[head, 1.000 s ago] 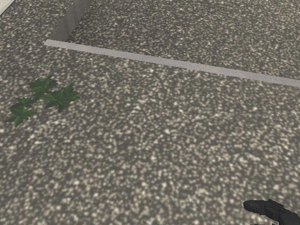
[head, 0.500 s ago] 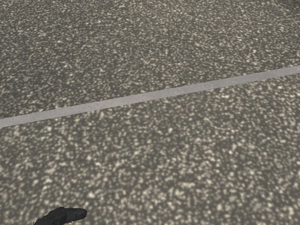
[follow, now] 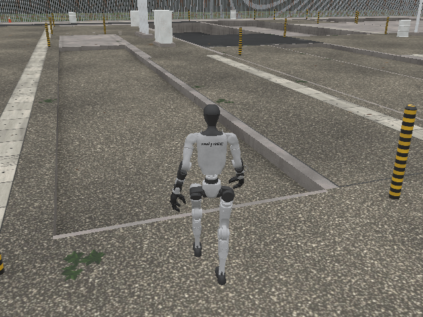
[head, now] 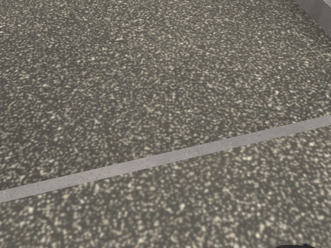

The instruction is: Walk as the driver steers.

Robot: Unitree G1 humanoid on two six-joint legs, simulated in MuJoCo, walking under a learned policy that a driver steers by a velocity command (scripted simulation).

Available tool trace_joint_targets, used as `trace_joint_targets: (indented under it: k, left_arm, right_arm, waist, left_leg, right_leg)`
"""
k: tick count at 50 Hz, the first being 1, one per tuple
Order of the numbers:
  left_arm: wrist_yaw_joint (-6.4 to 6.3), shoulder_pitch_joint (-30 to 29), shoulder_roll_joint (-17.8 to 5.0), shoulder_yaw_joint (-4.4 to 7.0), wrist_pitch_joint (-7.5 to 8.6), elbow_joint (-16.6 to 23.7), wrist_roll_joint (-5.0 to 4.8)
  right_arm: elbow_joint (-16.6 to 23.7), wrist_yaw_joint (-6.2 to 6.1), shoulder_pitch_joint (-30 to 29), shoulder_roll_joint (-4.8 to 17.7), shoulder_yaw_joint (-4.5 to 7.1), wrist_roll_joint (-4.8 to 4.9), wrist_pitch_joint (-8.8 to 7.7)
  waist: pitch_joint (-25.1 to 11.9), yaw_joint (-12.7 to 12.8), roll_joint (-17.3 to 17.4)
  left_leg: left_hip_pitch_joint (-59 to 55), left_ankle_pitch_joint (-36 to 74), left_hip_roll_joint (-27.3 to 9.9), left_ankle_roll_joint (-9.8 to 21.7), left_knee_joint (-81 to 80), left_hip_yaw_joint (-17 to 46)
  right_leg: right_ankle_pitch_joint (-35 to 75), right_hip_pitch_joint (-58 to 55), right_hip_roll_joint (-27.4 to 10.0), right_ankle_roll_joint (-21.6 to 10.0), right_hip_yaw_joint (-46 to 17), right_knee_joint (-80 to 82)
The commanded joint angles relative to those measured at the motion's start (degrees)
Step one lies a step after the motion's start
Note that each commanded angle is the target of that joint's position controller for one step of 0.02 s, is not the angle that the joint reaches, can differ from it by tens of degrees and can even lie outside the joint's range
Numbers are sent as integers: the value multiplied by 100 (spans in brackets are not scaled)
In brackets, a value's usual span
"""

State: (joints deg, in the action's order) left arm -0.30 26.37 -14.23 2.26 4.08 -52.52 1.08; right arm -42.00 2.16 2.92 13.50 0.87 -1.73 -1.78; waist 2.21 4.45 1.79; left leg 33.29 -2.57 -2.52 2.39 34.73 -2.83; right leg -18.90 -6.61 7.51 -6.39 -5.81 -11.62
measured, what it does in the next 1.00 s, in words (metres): walks ahead, turning left: left foot, then right foot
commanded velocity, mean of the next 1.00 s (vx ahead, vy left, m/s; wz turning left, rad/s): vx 0.50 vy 0.00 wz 0.43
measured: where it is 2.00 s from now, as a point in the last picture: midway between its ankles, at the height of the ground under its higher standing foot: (112, 158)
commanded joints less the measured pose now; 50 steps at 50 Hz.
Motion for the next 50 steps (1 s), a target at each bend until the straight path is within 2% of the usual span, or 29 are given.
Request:
trace_joint_targets:
  k: [1,2,3,4,5,6,7,8,9,11,13,16,18,21,23,25,27,28,29,30,31,32,33,35,37,39,43,46,50]
  left_arm:
    - [-67,-15,-995,192,67,132,60]
    - [-53,-80,-1012,191,55,106,74]
    - [-48,-107,-944,157,77,164,57]
    - [-6,462,-469,59,99,308,-132]
    - [13,482,-686,109,115,268,1]
    - [18,-24,-761,121,112,390,120]
    - [53,-503,-744,90,147,502,135]
    - [80,-699,-645,72,140,582,131]
    - [95,-706,-593,55,74,644,176]
    - [116,-619,-469,10,-57,656,192]
    - [117,-889,-422,-19,-117,782,176]
    - [118,-1763,-372,-69,-135,1104,152]
    - [130,-2216,-315,-109,-134,1261,125]
    - [125,-2729,-315,-141,-110,1452,72]
    - [109,-2931,-345,-153,-75,1572,40]
    - [97,-2812,-444,-131,-7,1609,25]
    - [52,-2024,-613,-60,73,1403,19]
    - [-11,-1371,-829,24,156,1247,78]
    - [-114,-407,-1326,143,190,1217,202]
    - [-151,-467,-1745,255,65,1223,201]
    - [-127,-718,-1280,225,-21,1238,129]
    - [-95,-1020,-751,98,-23,1318,100]
    - [-62,-1225,-555,45,-2,1296,105]
    - [-63,-1185,-468,23,76,1184,66]
    - [-38,-995,-537,57,176,1087,11]
    - [-12,-830,-594,99,212,986,-34]
    - [3,-602,-667,135,187,846,-25]
    - [18,-488,-750,160,165,775,-27]
    - [-43,-157,-913,214,69,619,-10]
  right_arm:
    - [220,-79,318,675,207,39,-148]
    - [-66,-141,1143,754,265,39,-183]
    - [-308,-214,2065,956,343,-39,-221]
    - [-356,-245,2697,1647,525,-159,-225]
    - [-461,-144,2457,1431,506,78,-139]
    - [-352,-100,1804,1162,451,186,-115]
    - [-278,-73,1433,830,378,170,-119]
    - [-310,-75,1348,695,333,130,-140]
    - [-392,-90,1360,613,299,138,-167]
    - [-475,-102,1512,715,325,148,-241]
    - [-527,-124,1676,849,373,164,-257]
    - [-574,-150,1974,889,401,187,-217]
    - [-620,-159,2219,876,417,192,-194]
    - [-620,-200,2498,931,440,145,-142]
    - [-588,-230,2588,956,445,97,-111]
    - [-474,-273,2430,1044,470,62,-86]
    - [-326,-290,2075,1164,503,71,-80]
    - [-288,-252,2002,1107,489,124,-120]
    - [-74,-216,1998,686,376,200,-180]
    - [107,-212,2658,365,314,308,-169]
    - [-84,-271,2580,850,375,113,-63]
    - [-70,-218,2109,903,406,44,-34]
    - [7,-157,1878,764,387,43,-23]
    - [31,-44,1841,668,382,-39,110]
    - [126,8,1758,622,377,-33,200]
    - [284,53,1427,588,368,-18,256]
    - [591,88,714,494,301,-13,289]
    - [788,163,192,384,216,-9,256]
    - [1042,199,-279,411,192,-39,239]
  waist:
    - [-71,-483,-633]
    - [-502,-855,-494]
    - [-1063,-1239,-309]
    - [-1887,-1103,886]
    - [-1895,-912,1082]
    - [-884,-664,515]
    - [-405,-640,12]
    - [-107,-519,-103]
    - [-5,-359,-45]
    - [-125,-252,91]
    - [-90,-267,99]
    - [134,-480,103]
    - [84,-649,160]
    - [-12,-867,207]
    - [-61,-918,247]
    - [-106,-784,313]
    - [-342,-370,283]
    - [-713,-44,-30]
    - [-1625,292,-787]
    - [-1972,-140,-1918]
    - [-1379,-205,-1060]
    - [-700,-198,-408]
    - [-353,-299,-369]
    - [-147,-445,-813]
    - [-245,-503,-806]
    - [-195,-509,-718]
    - [9,-417,-659]
    - [138,-286,-663]
    - [298,-127,-676]
  left_leg:
    - [-967,-607,421,333,-352,-184]
    - [-1905,-529,599,475,-658,-284]
    - [-3282,-557,67,716,-673,292]
    - [-4952,-870,-1562,1521,-788,2928]
    - [-5025,-785,-1903,1855,-1720,4701]
    - [-4199,-1365,-1696,1749,-1828,4020]
    - [-3460,-1159,-1474,1625,-1975,3304]
    - [-2925,-677,-1196,1468,-2109,2836]
    - [-2533,-244,-951,1334,-2200,2494]
    - [-2246,422,-720,1311,-2282,2112]
    - [-2059,445,-587,1358,-2402,1908]
    - [-1995,370,-414,1250,-2526,1809]
    - [-2166,529,-316,1092,-2385,1786]
    - [-2573,1040,-311,1031,-2043,1915]
    - [-2811,1408,-398,1009,-1754,2100]
    - [-2832,1552,-469,908,-1461,2334]
    - [-2543,1616,-345,721,-870,2469]
    - [-2198,1361,-11,575,43,2236]
    - [-1561,-19,334,405,1681,1623]
    - [130,-3167,1105,244,2915,929]
    - [729,-2857,556,278,3526,863]
    - [710,-2266,361,260,3571,887]
    - [567,-1898,208,196,3385,843]
    - [287,-1655,18,67,3189,735]
    - [269,-1452,35,-2,3254,674]
    - [600,-1124,-26,-47,3140,703]
    - [896,-332,-67,-96,2337,539]
    - [568,180,-72,23,1345,226]
    - [311,-473,16,306,525,-201]
  right_leg:
    - [5697,67,-1703,-287,-315,-985]
    - [6060,150,-1523,-194,-80,-1977]
    - [5009,969,-1340,-107,90,-3291]
    - [2200,2770,-489,211,558,-5613]
    - [-907,3863,-48,216,313,-6453]
    - [-452,4343,-510,185,104,-6606]
    - [-20,4342,-759,200,154,-6298]
    - [121,4204,-927,233,188,-5937]
    - [162,3980,-1040,319,199,-5616]
    - [187,3692,-1069,490,329,-5250]
    - [381,3804,-1109,654,441,-4836]
    - [1114,4080,-1154,850,542,-3834]
    - [1576,4061,-1079,912,564,-3290]
    - [1742,4047,-917,930,569,-2775]
    - [1596,3967,-804,885,532,-2543]
    - [1209,3517,-702,782,444,-2197]
    - [911,2295,-512,605,453,-1603]
    - [979,1242,-784,419,214,-1266]
    - [-180,-84,-2241,68,-1176,-1059]
    - [-548,-1052,-3403,-559,-3525,-492]
    - [-1277,-460,-3291,-656,-3654,-470]
    - [-1050,241,-2931,-514,-2744,-374]
    - [-205,772,-2635,-383,-1938,-211]
    - [868,1276,-2206,-168,-894,-29]
    - [1782,1299,-2173,-201,-455,-4]
    - [2254,1210,-2212,-263,-67,70]
    - [2519,1183,-2140,-253,606,158]
    - [2418,1206,-2102,-183,1033,105]
    - [2922,673,-2304,-91,1334,-170]
Velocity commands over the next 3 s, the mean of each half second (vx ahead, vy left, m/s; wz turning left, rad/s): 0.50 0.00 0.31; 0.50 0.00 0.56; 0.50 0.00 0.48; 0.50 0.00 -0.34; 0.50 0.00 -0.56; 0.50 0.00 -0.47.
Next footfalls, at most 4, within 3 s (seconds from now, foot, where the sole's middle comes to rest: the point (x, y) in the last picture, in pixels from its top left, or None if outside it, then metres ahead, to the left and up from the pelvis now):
0.06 left None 0.21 0.10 -0.77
0.58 right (197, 242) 0.49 -0.04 -0.77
1.10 left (123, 203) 0.63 0.27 -0.77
1.86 right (118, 135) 1.11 0.40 -0.94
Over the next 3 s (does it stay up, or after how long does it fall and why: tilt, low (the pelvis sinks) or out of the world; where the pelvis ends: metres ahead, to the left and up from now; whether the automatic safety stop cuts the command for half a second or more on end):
stays up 1.48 0.53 -0.16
